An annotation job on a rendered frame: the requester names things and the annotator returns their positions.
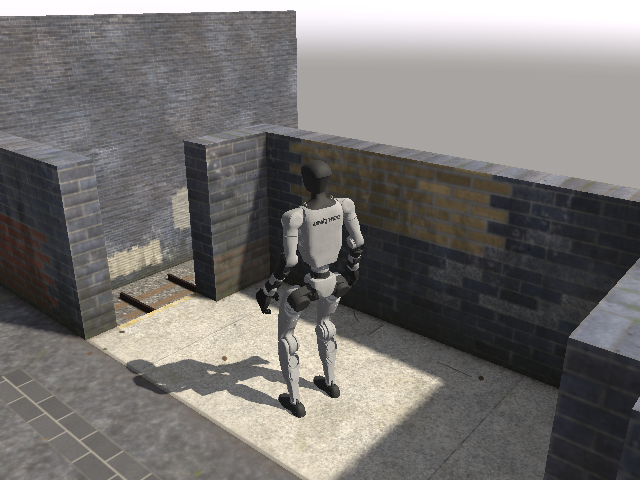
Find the humanoid robot torso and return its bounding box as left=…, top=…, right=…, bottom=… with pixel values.
left=298, top=195, right=343, bottom=301

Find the right robot hand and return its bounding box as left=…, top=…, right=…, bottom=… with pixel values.
left=341, top=266, right=359, bottom=289

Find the robot right thigh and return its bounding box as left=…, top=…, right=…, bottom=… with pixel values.
left=315, top=272, right=350, bottom=340

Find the robot right upper arm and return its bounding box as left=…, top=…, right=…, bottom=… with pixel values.
left=334, top=198, right=364, bottom=249

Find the robot left forearm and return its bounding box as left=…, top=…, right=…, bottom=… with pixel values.
left=263, top=253, right=290, bottom=296

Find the left robot hand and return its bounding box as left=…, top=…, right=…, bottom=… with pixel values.
left=256, top=288, right=279, bottom=314

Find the robot right forearm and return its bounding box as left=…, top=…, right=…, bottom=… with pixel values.
left=347, top=238, right=364, bottom=271

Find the robot left upper arm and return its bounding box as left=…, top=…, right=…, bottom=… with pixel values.
left=281, top=208, right=304, bottom=267

